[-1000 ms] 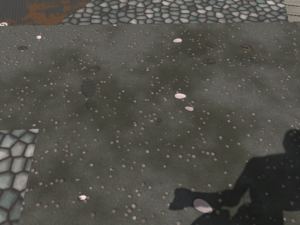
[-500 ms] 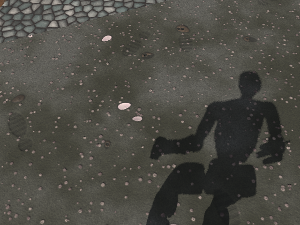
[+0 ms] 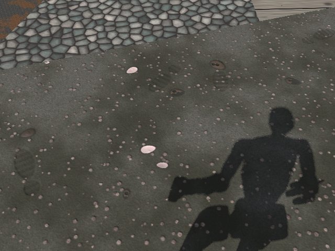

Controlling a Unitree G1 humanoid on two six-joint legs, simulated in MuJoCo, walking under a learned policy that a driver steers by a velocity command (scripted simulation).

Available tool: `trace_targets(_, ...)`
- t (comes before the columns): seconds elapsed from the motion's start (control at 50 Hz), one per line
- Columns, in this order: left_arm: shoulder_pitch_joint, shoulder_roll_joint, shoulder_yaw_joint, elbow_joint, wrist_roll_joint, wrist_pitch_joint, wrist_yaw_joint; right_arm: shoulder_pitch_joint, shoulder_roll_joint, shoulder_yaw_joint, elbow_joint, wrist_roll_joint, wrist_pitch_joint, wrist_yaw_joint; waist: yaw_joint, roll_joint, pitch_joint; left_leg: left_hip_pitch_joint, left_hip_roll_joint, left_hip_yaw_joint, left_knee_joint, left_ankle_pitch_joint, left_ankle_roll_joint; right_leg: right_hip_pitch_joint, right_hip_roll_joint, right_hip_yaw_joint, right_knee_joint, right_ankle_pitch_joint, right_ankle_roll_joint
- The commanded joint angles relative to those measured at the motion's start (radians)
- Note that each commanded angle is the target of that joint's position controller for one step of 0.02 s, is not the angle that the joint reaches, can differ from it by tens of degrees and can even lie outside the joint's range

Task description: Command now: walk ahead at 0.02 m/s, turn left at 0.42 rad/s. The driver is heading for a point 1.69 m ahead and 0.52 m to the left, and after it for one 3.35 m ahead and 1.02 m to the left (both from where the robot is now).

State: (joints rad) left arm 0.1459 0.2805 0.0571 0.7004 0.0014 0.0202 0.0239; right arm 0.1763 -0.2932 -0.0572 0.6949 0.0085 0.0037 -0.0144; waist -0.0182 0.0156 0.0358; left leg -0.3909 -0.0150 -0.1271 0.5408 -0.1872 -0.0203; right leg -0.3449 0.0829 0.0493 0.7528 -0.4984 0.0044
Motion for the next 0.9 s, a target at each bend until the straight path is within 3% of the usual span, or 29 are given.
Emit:
trace_targets(0.02,0.048,0.056,0.022,-0.054,-0.011,-0.018,-0.007,-0.054,-0.184,-0.063,-0.079,0.019,0.023,-0.019,0.026,0.152,-0.179,0.211,0.2,-0.293,-0.136,0.323,0.189,-0.003,-0.016,0.009,-0.128,0.097,0.021)
trace_targets(0.06,0.113,0.059,0.032,-0.028,-0.009,-0.022,-0.021,-0.084,-0.168,-0.064,-0.096,0.028,0.047,-0.023,0.059,0.146,-0.175,0.109,0.136,-0.248,-0.107,0.163,0.14,0.156,-0.008,-0.031,-0.331,0.277,0.004)
trace_targets(0.08,0.134,0.118,0.05,-0.03,0.002,-0.017,-0.017,-0.065,-0.135,-0.056,-0.102,0.023,0.049,-0.022,0.049,0.058,-0.155,-0.014,0.078,-0.198,-0.024,-0.029,0.087,0.243,-0.125,0.072,-0.399,0.27,-0.041)
trace_targets(0.1,0.112,0.225,0.074,-0.042,0.026,-0.006,-0.01,-0.042,-0.079,-0.041,-0.123,0.013,0.041,-0.017,0.014,-0.236,-0.105,-0.215,-0.08,-0.024,0.188,-0.298,0.019,0.256,-0.358,0.35,-0.487,0.34,-0.171)
trace_targets(0.12,0.085,0.206,0.066,-0.069,0.062,-0.017,-0.011,-0.04,-0.143,-0.061,-0.124,-0.003,0.024,-0.017,0.031,-0.25,-0.099,-0.232,-0.04,-0.025,0.435,-0.428,-0.014,0.17,-0.496,0.472,-0.503,0.418,-0.288)
trace_targets(0.14,0.025,0.153,0.048,-0.091,0.058,-0.028,-0.004,-0.014,-0.187,-0.081,-0.097,0.004,0.021,-0.014,0.003,-0.148,-0.076,-0.233,-0.019,-0.051,0.566,-0.384,-0.019,0.153,-0.463,0.401,-0.491,0.458,-0.29)
trace_targets(0.16,-0.03,0.125,0.04,-0.097,0.038,-0.035,0.001,0.024,-0.181,-0.085,-0.066,0.007,0.029,-0.017,-0.026,-0.102,-0.052,-0.246,-0.012,-0.044,0.613,-0.322,-0.03,0.16,-0.396,0.293,-0.468,0.473,-0.239)
trace_targets(0.18,-0.05,0.112,0.036,-0.101,0.02,-0.041,0.007,0.046,-0.165,-0.084,-0.045,0.005,0.037,-0.023,-0.025,-0.093,-0.045,-0.27,-0.005,-0.039,0.644,-0.261,-0.044,0.193,-0.355,0.222,-0.454,0.493,-0.205)
trace_targets(0.2,-0.043,0.108,0.033,-0.097,0.013,-0.043,0.013,0.043,-0.144,-0.078,-0.045,0.006,0.042,-0.024,-0.014,-0.102,-0.042,-0.281,-0.003,-0.027,0.679,-0.228,-0.06,0.211,-0.341,0.171,-0.439,0.592,-0.203)
trace_targets(0.26,0.031,0.115,0.036,-0.078,0.018,-0.029,0.028,-0.025,-0.109,-0.062,-0.088,0.021,0.041,-0.015,0.035,-0.129,-0.057,-0.303,0.008,0.034,0.612,-0.176,-0.097,0.3,-0.326,0.078,-0.431,0.701,-0.223)
trace_targets(0.32,0.071,0.145,0.048,-0.064,0.016,-0.016,0.032,-0.07,-0.09,-0.049,-0.123,0.016,0.044,-0.004,0.067,-0.143,-0.079,-0.281,0.041,0.061,0.485,-0.186,-0.113,0.377,-0.364,0.06,-0.431,0.708,-0.242)
trace_targets(0.42,0.035,0.187,0.067,-0.062,0.006,-0.01,0.012,-0.08,-0.085,-0.041,-0.154,0.012,0.051,0.016,0.066,-0.168,-0.08,-0.116,0.064,0.144,0.298,-0.204,-0.083,0.307,-0.389,-0.022,-0.431,0.725,-0.245)
trace_targets(0.48,0.031,0.199,0.075,-0.052,-0.011,-0.013,-0.002,-0.077,-0.091,-0.047,-0.168,0.016,0.061,0.027,0.06,-0.181,-0.086,-0.043,0.05,0.182,0.175,-0.196,-0.044,0.306,-0.407,-0.049,-0.391,0.747,-0.227)
trace_targets(0.52,0.008,0.203,0.078,-0.047,-0.031,-0.016,-0.006,-0.041,-0.089,-0.054,-0.164,0.018,0.068,0.039,0.025,-0.176,-0.094,0.052,0.031,0.209,0.009,-0.098,0.001,0.29,-0.4,-0.084,-0.321,0.73,-0.182)
trace_targets(0.54,0.019,0.186,0.075,-0.035,-0.041,-0.019,-0.007,-0.002,-0.101,-0.063,-0.151,0.013,0.068,0.038,0.004,-0.152,-0.105,0.148,0.009,0.211,-0.11,0.015,0.034,0.246,-0.373,-0.124,-0.251,0.673,-0.133)
trace_targets(0.56,0.07,0.149,0.065,-0.016,-0.026,-0.025,-0.011,0.055,-0.163,-0.086,-0.141,0.01,0.066,0.026,-0.006,-0.035,-0.141,0.329,0.05,0.11,-0.166,0.24,0.08,0.116,-0.313,-0.193,-0.098,0.537,-0.054)
trace_targets(0.58,0.042,0.07,0.033,-0.068,0.042,-0.03,-0.015,0.098,-0.29,-0.111,-0.158,0.002,0.057,0.005,0.007,0.294,-0.164,0.541,0.324,-0.26,-0.117,0.727,0.219,-0.23,-0.176,-0.242,0.231,-0.096,0.049)
trace_targets(0.6,-0.028,0.11,0.043,-0.091,0.035,-0.03,-0.008,0.094,-0.269,-0.097,-0.171,-0.029,0.029,0.018,-0.05,0.226,-0.228,0.461,0.436,-0.394,-0.145,0.707,0.406,-0.322,-0.096,-0.062,0.42,-0.23,0.078)
trace_targets(0.62,-0.06,0.151,0.055,-0.089,0.007,-0.023,-0.003,0.067,-0.232,-0.085,-0.163,-0.029,0.007,0.026,-0.05,0.135,-0.189,0.414,0.378,-0.304,-0.17,0.603,0.383,-0.331,-0.118,-0.005,0.485,-0.165,0.073)
trace_targets(0.64,-0.059,0.153,0.058,-0.085,-0.002,-0.019,0.002,0.015,-0.206,-0.078,-0.153,-0.014,-0.003,0.02,-0.016,0.117,-0.14,0.371,0.311,-0.231,-0.175,0.503,0.322,-0.34,-0.132,0.01,0.463,-0.073,0.064)
trace_targets(0.66,-0.048,0.155,0.061,-0.07,0.006,-0.015,0.011,-0.027,-0.178,-0.069,-0.157,0.003,-0.002,0.014,0.004,0.086,-0.12,0.343,0.267,-0.196,-0.177,0.437,0.276,-0.338,-0.14,0.019,0.422,-0.005,0.064)
trace_targets(0.68,-0.034,0.163,0.065,-0.067,0.013,-0.013,0.015,-0.06,-0.171,-0.063,-0.16,0.01,0.002,0.008,0.024,0.096,-0.111,0.296,0.243,-0.174,-0.182,0.436,0.261,-0.302,-0.133,0.019,0.399,0.048,0.071)
trace_targets(0.72,-0.007,0.141,0.06,-0.055,0.011,-0.016,0.011,-0.063,-0.174,-0.061,-0.162,-0.001,0.008,-0.001,0.037,0.105,-0.138,0.268,0.217,-0.16,-0.186,0.441,0.26,-0.241,-0.105,0.009,0.364,0.109,0.082)
trace_targets(0.8,-0.037,0.106,0.045,-0.059,0.004,-0.018,0.011,-0.038,-0.193,-0.067,-0.151,0.002,0.013,-0.013,0.014,0.116,-0.141,0.263,0.196,-0.198,-0.179,0.308,0.254,-0.196,-0.083,0.024,0.16,0.141,0.092)
trace_targets(0.9,-0.041,0.11,0.043,-0.06,-0.007,-0.026,-0.005,-0.047,-0.191,-0.063,-0.149,-0.005,0.023,-0.007,-0.006,0.152,-0.129,0.191,0.191,-0.269,-0.164,0.166,0.247,-0.074,-0.07,0.02,-0.002,0.132,0.075)
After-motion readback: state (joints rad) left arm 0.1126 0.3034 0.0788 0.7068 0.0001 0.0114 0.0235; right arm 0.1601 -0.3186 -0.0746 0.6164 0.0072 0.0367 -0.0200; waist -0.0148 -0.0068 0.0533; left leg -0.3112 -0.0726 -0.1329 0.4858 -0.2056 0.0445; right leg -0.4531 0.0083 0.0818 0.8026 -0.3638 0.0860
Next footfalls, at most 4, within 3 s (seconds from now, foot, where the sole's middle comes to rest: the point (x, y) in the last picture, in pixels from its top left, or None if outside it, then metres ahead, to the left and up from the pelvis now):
0.08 right None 0.04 -0.12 -0.77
0.56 left None -0.01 0.13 -0.77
1.02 right None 0.10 -0.07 -0.77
1.28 left None -0.08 0.13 -0.77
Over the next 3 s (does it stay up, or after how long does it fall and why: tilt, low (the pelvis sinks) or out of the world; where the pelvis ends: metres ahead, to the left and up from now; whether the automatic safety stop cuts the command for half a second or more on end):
stays up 0.33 0.26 0.00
